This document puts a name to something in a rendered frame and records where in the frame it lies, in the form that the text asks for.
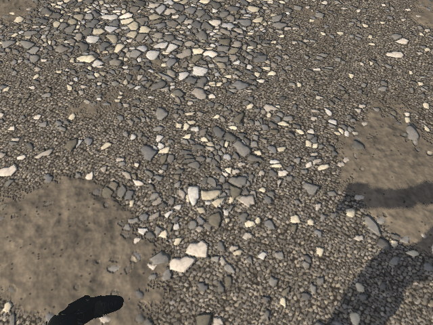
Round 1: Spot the left robot hand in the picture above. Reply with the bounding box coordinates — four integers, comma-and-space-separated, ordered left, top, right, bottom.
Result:
46, 295, 124, 325

